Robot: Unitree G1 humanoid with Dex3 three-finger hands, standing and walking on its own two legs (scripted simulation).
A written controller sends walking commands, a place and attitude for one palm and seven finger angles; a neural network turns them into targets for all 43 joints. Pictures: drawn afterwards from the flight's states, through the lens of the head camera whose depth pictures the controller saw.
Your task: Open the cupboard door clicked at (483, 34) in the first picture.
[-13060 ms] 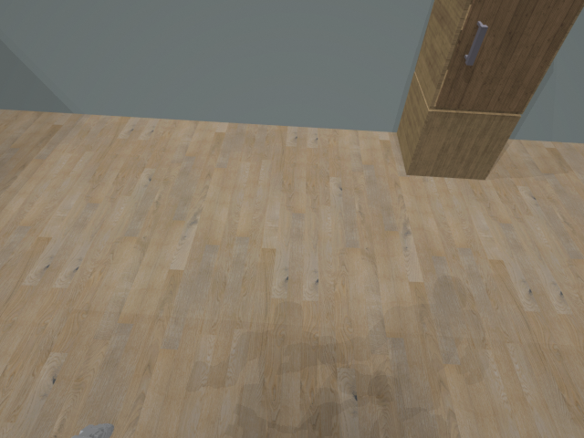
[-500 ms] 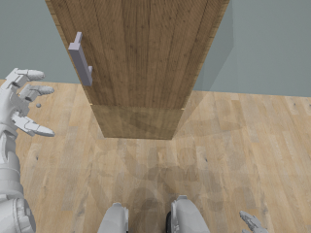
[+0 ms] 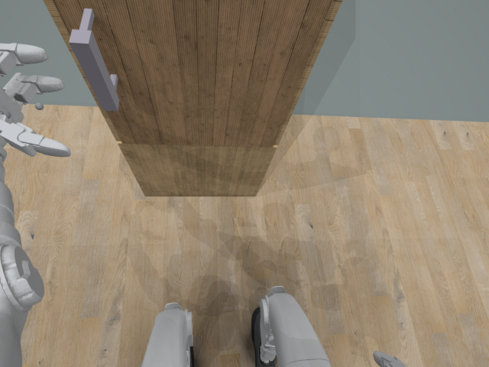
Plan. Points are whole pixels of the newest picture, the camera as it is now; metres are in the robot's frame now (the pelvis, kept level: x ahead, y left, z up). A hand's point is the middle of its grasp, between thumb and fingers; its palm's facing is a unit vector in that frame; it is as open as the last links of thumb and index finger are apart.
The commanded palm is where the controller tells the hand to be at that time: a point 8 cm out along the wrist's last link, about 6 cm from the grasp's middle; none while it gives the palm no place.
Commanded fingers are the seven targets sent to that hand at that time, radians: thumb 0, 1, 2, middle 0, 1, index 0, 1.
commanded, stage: move the hooked fingers beside the handle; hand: left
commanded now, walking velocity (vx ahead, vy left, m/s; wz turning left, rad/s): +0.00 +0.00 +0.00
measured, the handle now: (100, 64) +0.57 +0.20 +0.06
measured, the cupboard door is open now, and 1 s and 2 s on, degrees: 0 0 0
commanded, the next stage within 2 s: slide the fingers in behind the handle in 0.98 s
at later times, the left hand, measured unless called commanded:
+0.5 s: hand (41, 90) +0.52 +0.28 +0.06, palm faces -0.01 -1.00 -0.03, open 14.0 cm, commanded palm +0.50 +0.31 +0.06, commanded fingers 0.00 -0.50 0.30 -0.30 -1.20 -0.30 -1.20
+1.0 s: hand (48, 92) +0.51 +0.26 +0.06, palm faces -0.01 -1.00 -0.03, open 14.0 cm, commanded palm +0.50 +0.30 +0.06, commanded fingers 0.00 -0.50 0.30 -0.30 -1.20 -0.30 -1.20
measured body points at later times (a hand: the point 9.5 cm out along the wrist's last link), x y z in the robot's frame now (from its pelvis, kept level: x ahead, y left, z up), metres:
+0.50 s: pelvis +0.01 +0.01 +0.00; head +0.19 +0.05 +0.41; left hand +0.51 +0.33 +0.06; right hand +0.02 -0.26 -0.10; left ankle +0.01 +0.12 -0.62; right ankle +0.07 -0.14 -0.62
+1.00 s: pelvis +0.01 +0.00 +0.00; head +0.18 +0.04 +0.42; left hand +0.51 +0.32 +0.06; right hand +0.05 -0.27 -0.10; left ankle +0.01 +0.12 -0.62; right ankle +0.07 -0.14 -0.62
